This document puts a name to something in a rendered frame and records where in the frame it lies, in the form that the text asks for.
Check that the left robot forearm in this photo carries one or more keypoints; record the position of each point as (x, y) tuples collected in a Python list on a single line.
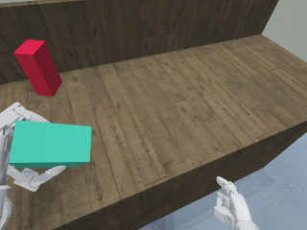
[(6, 208)]

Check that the robot left hand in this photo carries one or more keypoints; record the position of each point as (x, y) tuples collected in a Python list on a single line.
[(28, 178)]

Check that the right robot forearm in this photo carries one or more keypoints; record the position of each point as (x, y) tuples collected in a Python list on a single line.
[(245, 225)]

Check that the table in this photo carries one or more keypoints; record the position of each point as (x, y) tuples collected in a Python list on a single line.
[(176, 92)]

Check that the sponge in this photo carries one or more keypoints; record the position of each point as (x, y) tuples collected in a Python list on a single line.
[(49, 145)]

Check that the robot right hand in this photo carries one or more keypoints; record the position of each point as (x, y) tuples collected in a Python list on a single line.
[(235, 208)]

